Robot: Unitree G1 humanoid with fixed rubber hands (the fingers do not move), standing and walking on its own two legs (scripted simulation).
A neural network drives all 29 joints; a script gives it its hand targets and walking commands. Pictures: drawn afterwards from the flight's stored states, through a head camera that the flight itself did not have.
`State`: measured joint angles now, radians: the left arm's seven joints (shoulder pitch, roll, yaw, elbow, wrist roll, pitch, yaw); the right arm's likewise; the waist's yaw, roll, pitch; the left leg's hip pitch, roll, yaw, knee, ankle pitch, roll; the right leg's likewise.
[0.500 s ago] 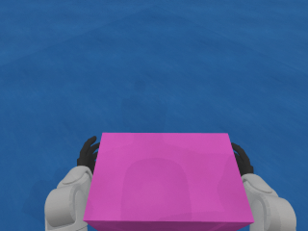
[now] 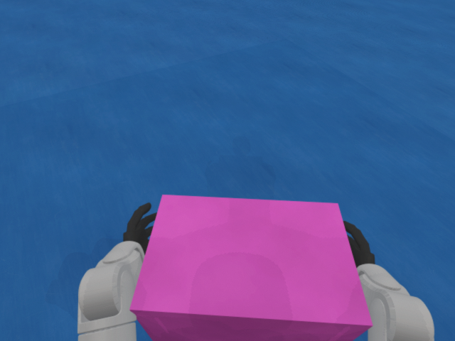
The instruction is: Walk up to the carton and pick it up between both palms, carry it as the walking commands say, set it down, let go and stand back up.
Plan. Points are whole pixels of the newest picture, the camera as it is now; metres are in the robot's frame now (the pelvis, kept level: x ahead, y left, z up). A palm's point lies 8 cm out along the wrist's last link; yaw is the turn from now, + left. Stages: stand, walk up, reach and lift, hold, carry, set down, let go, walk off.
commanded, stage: carry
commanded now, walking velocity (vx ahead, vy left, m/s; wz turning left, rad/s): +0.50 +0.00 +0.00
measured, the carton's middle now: (243, 289) +0.22 -0.01 +0.01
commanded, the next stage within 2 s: none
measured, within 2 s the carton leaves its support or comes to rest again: neither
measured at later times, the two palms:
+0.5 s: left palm (173, 65) +0.76 +0.18 +0.10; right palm (305, 92) +0.66 -0.16 +0.10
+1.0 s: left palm (160, 7) +1.11 +0.28 +0.13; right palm (261, 14) +1.10 -0.08 +0.13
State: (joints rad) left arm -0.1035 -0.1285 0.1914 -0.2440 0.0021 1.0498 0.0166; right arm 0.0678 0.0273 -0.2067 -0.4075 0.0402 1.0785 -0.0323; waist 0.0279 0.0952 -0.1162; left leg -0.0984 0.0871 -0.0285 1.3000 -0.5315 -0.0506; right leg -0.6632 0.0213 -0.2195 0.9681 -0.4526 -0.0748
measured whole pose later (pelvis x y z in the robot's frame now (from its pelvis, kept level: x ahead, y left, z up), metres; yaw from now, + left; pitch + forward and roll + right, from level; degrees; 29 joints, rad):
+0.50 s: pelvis +0.46 +0.06 +0.05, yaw -6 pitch +8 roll -2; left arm -0.09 -0.08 0.19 -0.35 -0.06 1.05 0.02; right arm 0.07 0.08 -0.20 -0.49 0.03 1.05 -0.05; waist -0.08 0.03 -0.04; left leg -0.05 0.02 0.05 0.54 -0.55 0.02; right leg -0.67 0.01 -0.18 0.62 -0.21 0.01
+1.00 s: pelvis +0.85 +0.09 +0.07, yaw -4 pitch +8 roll -1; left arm -0.08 -0.02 0.25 -0.32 -0.07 1.11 0.04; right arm -0.01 0.13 -0.15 -0.33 -0.03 1.07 -0.04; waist 0.04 -0.02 -0.12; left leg -0.31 0.04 0.15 0.53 -0.36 0.04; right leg -0.57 -0.04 -0.07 1.14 -0.50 0.04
